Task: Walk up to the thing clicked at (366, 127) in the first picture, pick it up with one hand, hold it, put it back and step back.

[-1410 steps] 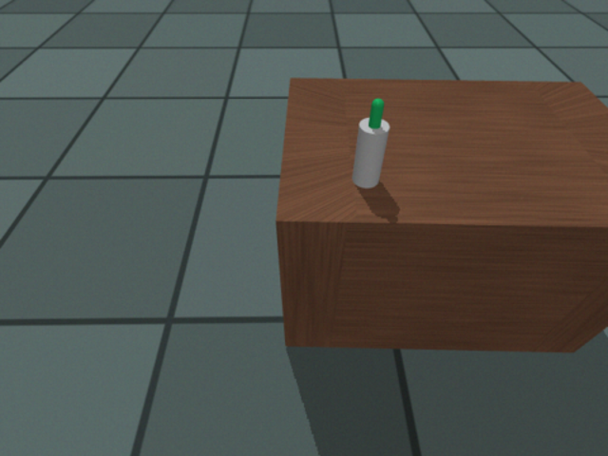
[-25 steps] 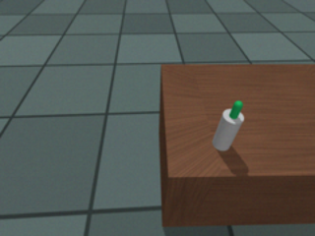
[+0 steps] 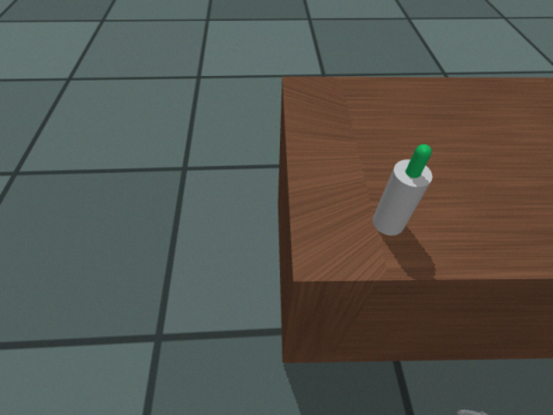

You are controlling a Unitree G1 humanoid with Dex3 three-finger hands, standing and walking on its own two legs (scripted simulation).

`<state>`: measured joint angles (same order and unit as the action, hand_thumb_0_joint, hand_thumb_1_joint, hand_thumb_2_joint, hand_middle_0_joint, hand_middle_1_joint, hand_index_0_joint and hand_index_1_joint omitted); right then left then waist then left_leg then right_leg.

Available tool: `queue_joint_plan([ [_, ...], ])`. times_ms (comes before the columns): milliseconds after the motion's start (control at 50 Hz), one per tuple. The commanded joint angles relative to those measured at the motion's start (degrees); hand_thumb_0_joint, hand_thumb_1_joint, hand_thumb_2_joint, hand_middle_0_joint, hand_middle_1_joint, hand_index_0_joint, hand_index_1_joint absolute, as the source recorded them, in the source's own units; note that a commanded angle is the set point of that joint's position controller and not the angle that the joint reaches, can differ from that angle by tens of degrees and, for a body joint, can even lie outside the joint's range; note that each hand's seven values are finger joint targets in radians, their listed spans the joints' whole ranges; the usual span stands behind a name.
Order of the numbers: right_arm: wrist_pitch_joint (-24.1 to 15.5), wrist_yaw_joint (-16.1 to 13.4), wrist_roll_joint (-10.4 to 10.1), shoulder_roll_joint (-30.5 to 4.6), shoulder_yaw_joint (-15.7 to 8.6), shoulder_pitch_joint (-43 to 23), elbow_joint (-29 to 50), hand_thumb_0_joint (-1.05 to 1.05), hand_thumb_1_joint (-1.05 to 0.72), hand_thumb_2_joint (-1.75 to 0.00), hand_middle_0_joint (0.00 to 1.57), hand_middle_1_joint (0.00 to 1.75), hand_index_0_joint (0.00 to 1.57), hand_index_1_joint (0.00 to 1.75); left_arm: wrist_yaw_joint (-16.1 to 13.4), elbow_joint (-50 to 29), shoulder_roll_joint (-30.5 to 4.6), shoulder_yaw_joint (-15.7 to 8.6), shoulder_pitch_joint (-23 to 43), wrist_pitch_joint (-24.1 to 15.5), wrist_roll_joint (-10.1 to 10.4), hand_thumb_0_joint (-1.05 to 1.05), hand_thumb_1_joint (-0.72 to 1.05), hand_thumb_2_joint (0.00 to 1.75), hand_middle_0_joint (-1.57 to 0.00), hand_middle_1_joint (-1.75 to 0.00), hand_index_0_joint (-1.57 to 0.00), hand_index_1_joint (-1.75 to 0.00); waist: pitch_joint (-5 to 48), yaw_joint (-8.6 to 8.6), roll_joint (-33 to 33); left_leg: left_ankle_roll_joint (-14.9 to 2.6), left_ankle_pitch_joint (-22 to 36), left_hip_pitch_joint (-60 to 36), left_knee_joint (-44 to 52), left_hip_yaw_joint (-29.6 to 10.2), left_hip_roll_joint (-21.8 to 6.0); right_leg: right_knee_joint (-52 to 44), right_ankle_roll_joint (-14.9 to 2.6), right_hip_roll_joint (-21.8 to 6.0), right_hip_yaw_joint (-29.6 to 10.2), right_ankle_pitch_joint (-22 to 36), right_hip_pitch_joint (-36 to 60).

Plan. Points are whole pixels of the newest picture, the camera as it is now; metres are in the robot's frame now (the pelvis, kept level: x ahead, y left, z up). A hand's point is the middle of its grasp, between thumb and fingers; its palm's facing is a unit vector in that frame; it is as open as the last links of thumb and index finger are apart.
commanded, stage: step back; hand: right
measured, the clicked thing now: (404, 189) +0.50 -0.24 -0.01
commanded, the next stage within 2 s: none
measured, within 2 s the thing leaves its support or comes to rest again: neither
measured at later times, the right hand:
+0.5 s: hand out of the picture +0.02 -0.25 -0.17, palm faces -0.16 +0.90 -0.40, open 7.4 cm
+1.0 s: hand out of the picture -0.11 -0.27 -0.17, palm faces -0.02 +0.93 -0.36, open 7.4 cm
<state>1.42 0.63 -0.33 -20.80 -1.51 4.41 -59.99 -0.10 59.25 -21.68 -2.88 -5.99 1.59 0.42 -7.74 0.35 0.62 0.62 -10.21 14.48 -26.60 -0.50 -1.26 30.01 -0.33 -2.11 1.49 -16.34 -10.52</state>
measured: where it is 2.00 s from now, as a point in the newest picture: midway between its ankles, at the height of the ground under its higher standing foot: outside the picture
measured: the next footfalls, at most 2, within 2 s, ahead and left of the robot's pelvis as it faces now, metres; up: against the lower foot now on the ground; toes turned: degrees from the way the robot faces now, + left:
left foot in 0.46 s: -0.07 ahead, +0.13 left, +0.00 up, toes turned +3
right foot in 0.82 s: -0.16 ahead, -0.12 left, +0.00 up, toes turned +1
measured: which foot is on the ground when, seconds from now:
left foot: down 0.00-0.12, up 0.14-0.44, down 0.46-0.84, up 0.86-1.00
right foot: down 0.00-0.48, up 0.50-0.80, down 0.82-1.00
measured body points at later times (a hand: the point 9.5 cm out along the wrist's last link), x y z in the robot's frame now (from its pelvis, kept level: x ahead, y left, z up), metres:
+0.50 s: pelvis -0.10 +0.00 -0.02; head -0.02 +0.02 +0.42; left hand -0.01 +0.33 -0.14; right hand +0.03 -0.30 -0.15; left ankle -0.11 +0.13 -0.74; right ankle -0.04 -0.13 -0.73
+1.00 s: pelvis -0.22 -0.01 -0.01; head -0.16 -0.04 +0.43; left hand -0.14 +0.31 -0.11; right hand -0.11 -0.32 -0.14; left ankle -0.23 +0.14 -0.66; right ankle -0.20 -0.12 -0.74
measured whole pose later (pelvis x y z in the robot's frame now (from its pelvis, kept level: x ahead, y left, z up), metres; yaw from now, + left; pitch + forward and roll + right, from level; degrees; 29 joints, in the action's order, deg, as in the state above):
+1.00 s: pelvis -0.22 -0.01 -0.01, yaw +0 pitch -2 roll +1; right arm 4.0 -1.2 -0.3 -23.8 -2.8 7.4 -49.5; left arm -0.3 48.5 -19.4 -3.7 -10.9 1.7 -2.1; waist -9.3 -0.8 -2.7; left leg 0.5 -28.7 27.2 -67.2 -8.8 6.5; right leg 35.9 -1.0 -0.6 -2.1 -17.5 -16.7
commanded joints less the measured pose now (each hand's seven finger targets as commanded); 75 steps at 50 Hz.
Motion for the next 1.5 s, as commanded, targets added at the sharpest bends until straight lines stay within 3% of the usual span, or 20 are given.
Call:
queue_joint_plan([
  [0,0.2,-1.2,0.3,-17.4,-5.0,-3.0,7.5,0.00,-0.90,-0.90,0.20,0.30,0.20,0.30,-0.8,-4.6,-9.8,-2.8,-6.1,0.4,-0.3,0.00,0.90,0.90,-0.20,-0.30,-0.20,-0.30,12.8,-1.49,-12.8,-15.25,21.5,2.0,3.5,-14.0,-16.3,17.1,-2.92,2.6,-0.9,-8.1,1.7],
  [80,1.5,-1.1,-0.4,-12.2,-3.9,-6.3,11.3,0.00,-0.90,-0.90,0.20,0.30,0.20,0.30,-0.8,-6.1,-13.9,-4.2,-8.3,-0.5,-1.6,0.00,0.90,0.90,-0.20,-0.30,-0.20,-0.30,7.7,-3.80,3.6,-5.05,0.7,9.7,-18.4,-5.2,0.9,-7.6,-7.03,-10.1,-16.0,12.1,-2.1],
  [120,2.1,-1.7,0.3,-10.4,-3.6,-1.7,11.3,0.00,-0.90,-0.90,0.20,0.30,0.20,0.30,-1.1,-10.1,-20.0,-5.2,-2.0,-1.4,-2.7,0.00,0.90,0.90,-0.20,-0.30,-0.20,-0.30,6.1,-1.60,10.7,-2.40,-26.1,14.4,-38.9,-9.9,7.8,-10.4,-16.85,-22.7,-27.9,29.8,-7.0],
  [180,1.9,-1.7,-0.5,-13.9,-5.1,4.5,9.3,0.00,-0.90,-0.90,0.20,0.30,0.20,0.30,-1.5,-12.9,-15.6,-4.7,6.3,-1.7,-2.5,0.00,0.90,0.90,-0.20,-0.30,-0.20,-0.30,6.6,2.34,5.7,-1.77,-18.4,13.2,-46.2,-10.6,6.5,-5.0,-13.47,-13.7,-14.7,30.0,-5.5],
  [300,1.1,-1.8,0.7,-12.5,-3.5,-0.5,13.1,0.00,-0.90,-0.90,0.20,0.30,0.20,0.30,-2.8,-13.0,-14.7,-4.6,-4.8,-1.3,-2.3,0.00,0.90,0.90,-0.20,-0.30,-0.20,-0.30,10.9,-4.99,8.4,-0.19,-19.9,17.6,-28.0,-6.4,3.4,2.0,-13.27,-15.1,-13.9,39.2,13.2],
  [380,0.4,-1.4,1.3,-12.8,-4.2,4.8,11.6,0.00,-0.90,-0.90,0.20,0.30,0.20,0.30,-2.5,-15.5,-16.4,-4.9,-2.2,-0.7,-1.5,0.00,0.90,0.90,-0.20,-0.30,-0.20,-0.30,13.4,-1.99,11.9,-1.58,-16.1,7.7,-11.7,-2.1,2.1,5.4,-11.88,-14.8,-13.0,40.7,9.5],
  [440,-0.5,-1.3,2.7,-16.4,-5.8,7.6,11.0,0.00,-0.90,-0.90,0.20,0.30,0.20,0.30,-1.8,-17.3,-12.2,-3.6,-1.8,0.0,-0.3,0.00,0.90,0.90,-0.20,-0.30,-0.20,-0.30,14.3,0.56,-2.0,-5.26,14.9,-7.6,2.7,-12.5,-7.2,16.9,-3.77,-4.4,-6.5,17.1,-7.0],
  [460,-0.2,-0.7,2.1,-22.2,-6.7,4.7,12.0,0.00,-0.90,-0.90,0.20,0.30,0.20,0.30,-2.3,-17.8,-10.6,-3.3,0.2,0.2,0.0,0.00,0.90,0.90,-0.20,-0.30,-0.20,-0.30,12.9,1.50,-16.5,-14.11,24.6,-6.8,4.9,-24.9,-17.8,25.8,-1.23,8.0,-2.1,-18.1,-16.0],
  [480,-0.2,-0.7,2.0,-23.1,-7.1,6.5,11.8,0.00,-0.90,-0.90,0.20,0.30,0.20,0.30,-3.1,-17.0,-12.2,-4.3,3.1,0.5,-1.1,0.00,0.90,0.90,-0.20,-0.30,-0.20,-0.30,12.1,4.21,-14.3,-19.17,24.3,-1.5,6.0,-29.8,-21.8,36.5,-0.72,8.3,-10.0,-25.7,-14.5],
  [540,-0.1,-1.7,2.0,-15.3,-4.7,-1.8,13.6,0.00,-0.90,-0.90,0.20,0.30,0.20,0.30,-2.7,-13.6,-11.4,-4.3,-3.6,0.5,0.1,0.00,0.90,0.90,-0.20,-0.30,-0.20,-0.30,8.9,-1.97,-7.7,-13.74,23.5,-4.5,2.0,-13.0,-13.3,44.2,-1.08,7.7,-12.0,-15.3,-19.4],
  [760,1.3,-1.5,0.9,-15.8,-4.8,-0.6,16.1,0.00,-0.90,-0.90,0.20,0.30,0.20,0.30,-1.2,-11.4,-9.4,-4.3,-11.0,-1.6,-1.7,0.00,0.90,0.90,-0.20,-0.30,-0.20,-0.30,12.8,-1.63,-11.6,-11.53,15.1,-5.0,-6.8,-8.7,-11.6,-3.5,-0.30,4.0,-0.3,1.5,-0.6],
  [800,1.5,-1.2,0.1,-11.6,-3.6,0.3,16.5,0.00,-0.90,-0.90,0.20,0.30,0.20,0.30,-1.4,-11.9,-15.1,-5.8,-11.4,-2.4,-3.1,0.00,0.90,0.90,-0.20,-0.30,-0.20,-0.30,10.9,-1.22,2.1,-4.59,-4.7,11.7,-16.0,-5.4,-3.8,-8.6,-4.15,-6.6,-18.3,6.0,6.2],
  [840,2.0,-2.2,0.5,-12.7,-4.7,-2.9,16.6,0.00,-0.90,-0.90,0.20,0.30,0.20,0.30,-1.3,-15.4,-21.6,-7.0,-5.4,-2.6,-3.1,0.00,0.90,0.90,-0.20,-0.30,-0.20,-0.30,4.7,-3.60,11.8,-0.74,-26.7,13.0,-41.4,-10.7,5.1,-12.3,-18.63,-22.8,-36.3,16.2,-11.1],
  [900,1.3,-2.2,-0.8,-12.8,-4.4,4.4,13.9,0.00,-0.90,-0.90,0.20,0.30,0.20,0.30,-1.8,-17.4,-15.3,-5.8,1.8,-2.3,-2.5,0.00,0.90,0.90,-0.20,-0.30,-0.20,-0.30,6.0,1.46,5.6,-0.70,-18.0,12.9,-46.0,-11.0,7.6,-5.0,-12.21,-12.2,-15.8,26.6,-6.8],
  [1020,0.7,-2.4,0.6,-11.9,-3.8,3.4,15.3,0.00,-0.90,-0.90,0.20,0.30,0.20,0.30,-2.8,-17.7,-13.2,-5.3,-4.9,-1.4,-2.6,0.00,0.90,0.90,-0.20,-0.30,-0.20,-0.30,9.0,-3.73,9.2,0.67,-21.2,14.3,-25.8,-6.3,3.8,-0.1,-12.16,-12.4,-14.7,32.3,8.4],
  [1120,-0.3,-1.7,1.6,-12.1,-4.8,10.8,12.0,0.00,-0.90,-0.90,0.20,0.30,0.20,0.30,-1.9,-19.2,-14.5,-4.6,-1.2,0.0,-1.1,0.00,0.90,0.90,-0.20,-0.30,-0.20,-0.30,12.6,0.36,9.0,-1.65,-2.2,-1.5,2.0,0.4,2.5,8.0,-7.42,-9.3,-12.0,26.7,1.2],
  [1180,-0.6,-1.0,2.4,-23.3,-7.2,6.7,14.0,0.00,-0.90,-0.90,0.20,0.30,0.20,0.30,-2.7,-19.7,-12.1,-4.9,3.2,0.4,-1.2,0.00,0.90,0.90,-0.20,-0.30,-0.20,-0.30,9.1,3.49,-14.4,-18.58,14.7,3.7,8.8,-31.6,-22.4,34.5,-0.47,8.4,-10.0,-23.0,-13.4],
  [1260,-0.9,-2.2,2.1,-15.1,-4.8,-0.2,15.1,0.00,-0.90,-0.90,0.20,0.30,0.20,0.30,-1.9,-15.7,-11.8,-5.0,-4.2,0.4,-0.4,0.00,0.90,0.90,-0.20,-0.30,-0.20,-0.30,6.6,-2.69,-7.7,-14.18,18.6,0.1,2.1,-13.4,-13.9,42.5,-0.37,6.9,-11.3,-13.5,-17.0],
  [1440,1.2,-1.7,1.0,-15.6,-4.7,1.7,16.0,0.00,-0.90,-0.90,0.20,0.30,0.20,0.30,-1.1,-12.1,-9.9,-4.3,-10.4,-1.4,-2.3,0.00,0.90,0.90,-0.20,-0.30,-0.20,-0.30,13.3,-1.86,-11.0,-9.19,12.4,-1.9,-8.0,-8.6,-10.0,-7.4,-0.93,3.7,-1.4,4.0,2.0],
  [1480,1.1,-1.8,0.2,-10.4,-3.2,0.3,18.0,0.00,-0.90,-0.90,0.20,0.30,0.20,0.30,-0.9,-13.6,-19.5,-7.0,-8.9,-1.8,-2.7,0.00,0.90,0.90,-0.20,-0.30,-0.20,-0.30,9.0,-2.88,11.4,-1.79,-17.4,17.2,-23.0,-3.8,5.4,-10.3,-10.47,-14.9,-28.9,8.6,1.3],
])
